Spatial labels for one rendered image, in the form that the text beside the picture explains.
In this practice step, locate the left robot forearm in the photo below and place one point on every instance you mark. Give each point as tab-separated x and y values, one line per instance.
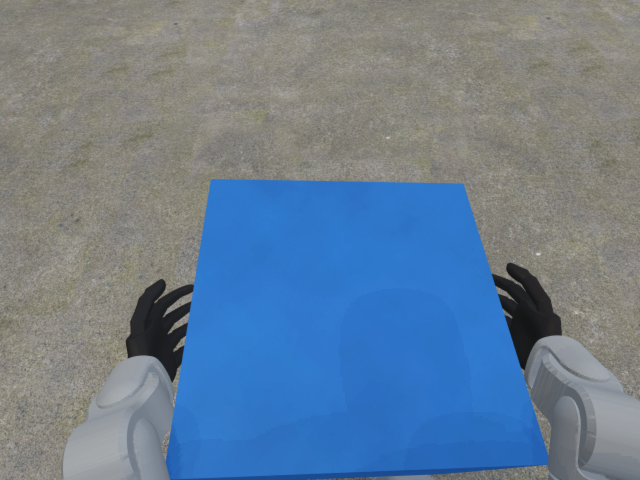
125	425

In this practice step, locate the right robot hand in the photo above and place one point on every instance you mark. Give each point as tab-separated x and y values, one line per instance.
533	317

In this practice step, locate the carton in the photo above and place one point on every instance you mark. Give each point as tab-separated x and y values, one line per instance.
344	329

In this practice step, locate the right robot forearm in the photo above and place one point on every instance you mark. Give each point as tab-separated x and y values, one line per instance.
595	426

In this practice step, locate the left robot hand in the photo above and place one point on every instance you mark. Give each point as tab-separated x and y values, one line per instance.
149	329

